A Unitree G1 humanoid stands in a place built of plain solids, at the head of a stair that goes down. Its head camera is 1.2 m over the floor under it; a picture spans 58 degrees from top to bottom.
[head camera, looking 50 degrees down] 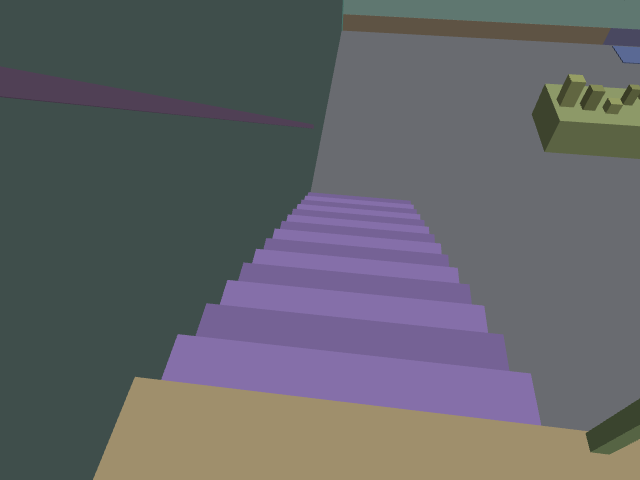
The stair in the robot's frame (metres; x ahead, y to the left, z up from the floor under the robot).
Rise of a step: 0.17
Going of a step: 0.23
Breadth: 1.21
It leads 7 degrees to the right of straight ahead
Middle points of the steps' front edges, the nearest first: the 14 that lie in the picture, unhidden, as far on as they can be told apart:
0.42 -0.07 0.00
0.66 -0.10 -0.18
0.89 -0.13 -0.35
1.12 -0.16 -0.52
1.35 -0.18 -0.69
1.59 -0.21 -0.86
1.82 -0.24 -1.03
2.05 -0.27 -1.20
2.28 -0.30 -1.37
2.52 -0.32 -1.53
2.75 -0.35 -1.70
2.98 -0.38 -1.87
3.21 -0.41 -2.04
3.45 -0.43 -2.21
